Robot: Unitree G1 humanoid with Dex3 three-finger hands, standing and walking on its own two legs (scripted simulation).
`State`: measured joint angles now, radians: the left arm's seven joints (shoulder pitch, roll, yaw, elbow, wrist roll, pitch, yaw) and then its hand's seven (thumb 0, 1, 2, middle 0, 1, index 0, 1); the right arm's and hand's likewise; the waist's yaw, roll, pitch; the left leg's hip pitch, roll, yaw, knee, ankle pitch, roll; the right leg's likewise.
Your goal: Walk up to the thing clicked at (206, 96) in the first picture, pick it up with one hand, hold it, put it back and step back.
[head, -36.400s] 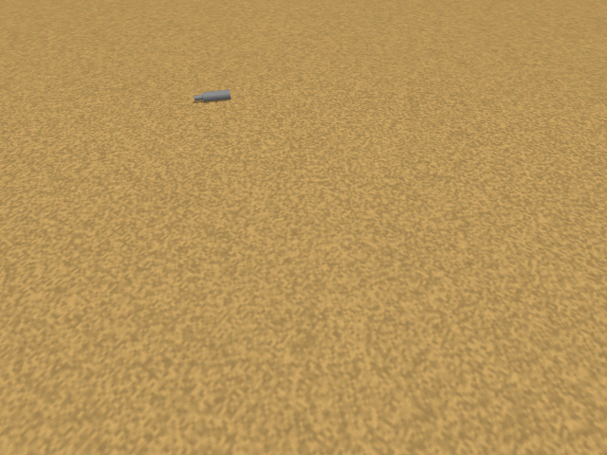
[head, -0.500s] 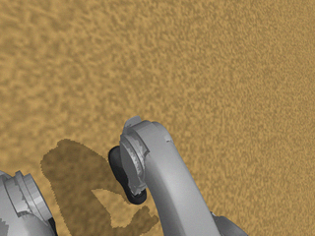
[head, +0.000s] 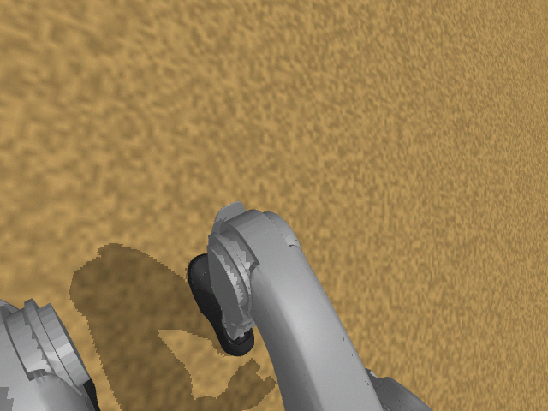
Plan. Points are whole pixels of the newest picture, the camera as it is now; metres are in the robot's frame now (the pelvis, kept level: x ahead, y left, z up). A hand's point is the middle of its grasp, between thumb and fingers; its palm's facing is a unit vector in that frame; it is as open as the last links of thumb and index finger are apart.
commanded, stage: settle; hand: left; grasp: from above
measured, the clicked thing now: out of the picture +0.46 +0.35 -0.29
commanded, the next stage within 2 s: lift in 0.94 s
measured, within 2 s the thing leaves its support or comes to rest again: leaves its support in 0.38 s
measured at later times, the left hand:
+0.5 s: hand out of the picture +0.47 +0.33 -0.24, palm faces -0.33 -0.21 -0.92, open 8.4 cm
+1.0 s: hand out of the picture +0.46 +0.33 -0.16, palm faces -0.39 -0.19 -0.90, open 8.4 cm
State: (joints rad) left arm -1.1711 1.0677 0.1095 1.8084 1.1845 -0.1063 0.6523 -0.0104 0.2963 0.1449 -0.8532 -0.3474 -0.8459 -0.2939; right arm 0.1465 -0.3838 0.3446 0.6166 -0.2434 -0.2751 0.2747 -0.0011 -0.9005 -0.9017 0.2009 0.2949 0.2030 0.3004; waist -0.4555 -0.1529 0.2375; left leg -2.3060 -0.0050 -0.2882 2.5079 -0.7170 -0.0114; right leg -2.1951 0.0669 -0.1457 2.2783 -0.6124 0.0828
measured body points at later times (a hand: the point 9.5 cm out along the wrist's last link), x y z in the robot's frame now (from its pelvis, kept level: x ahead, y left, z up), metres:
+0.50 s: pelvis +0.01 +0.00 +0.01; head +0.29 +0.14 +0.33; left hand +0.49 +0.34 -0.19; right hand +0.05 -0.26 -0.04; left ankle +0.06 +0.12 -0.29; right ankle +0.14 -0.13 -0.29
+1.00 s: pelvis +0.01 -0.02 +0.01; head +0.25 +0.08 +0.38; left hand +0.47 +0.33 -0.11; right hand +0.10 -0.27 -0.09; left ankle +0.06 +0.12 -0.29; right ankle +0.14 -0.13 -0.29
